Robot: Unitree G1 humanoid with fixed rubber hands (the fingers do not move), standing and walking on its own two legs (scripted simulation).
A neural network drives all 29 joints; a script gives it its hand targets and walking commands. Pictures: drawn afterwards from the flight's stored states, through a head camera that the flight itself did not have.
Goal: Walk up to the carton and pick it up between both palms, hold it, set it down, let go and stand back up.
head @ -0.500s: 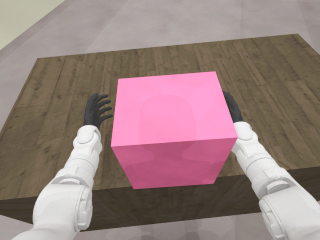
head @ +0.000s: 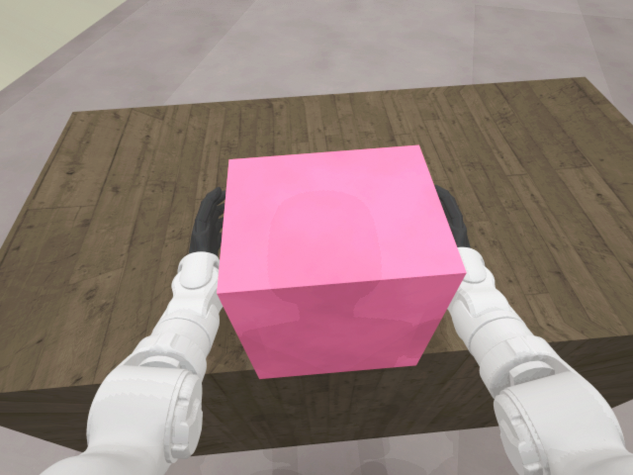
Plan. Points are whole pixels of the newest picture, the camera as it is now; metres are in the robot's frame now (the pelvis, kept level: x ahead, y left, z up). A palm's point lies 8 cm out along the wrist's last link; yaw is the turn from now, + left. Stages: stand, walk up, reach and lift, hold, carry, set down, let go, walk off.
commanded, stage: reach and lift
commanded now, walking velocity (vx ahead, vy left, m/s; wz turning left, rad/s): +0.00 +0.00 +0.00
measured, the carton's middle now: (331, 272) +0.38 +0.00 +0.03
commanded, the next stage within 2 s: none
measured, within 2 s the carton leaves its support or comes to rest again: leaves its support in 1.24 s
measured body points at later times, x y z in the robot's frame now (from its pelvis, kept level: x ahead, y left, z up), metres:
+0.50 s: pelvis +0.00 +0.00 +0.00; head +0.04 +0.00 +0.45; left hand +0.42 +0.17 +0.06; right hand +0.41 -0.16 +0.05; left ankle -0.01 +0.12 -0.74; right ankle +0.01 -0.13 -0.74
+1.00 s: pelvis +0.00 +0.00 +0.00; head +0.03 +0.00 +0.45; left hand +0.41 +0.17 +0.06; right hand +0.40 -0.16 +0.05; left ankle -0.01 +0.12 -0.74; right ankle +0.01 -0.13 -0.74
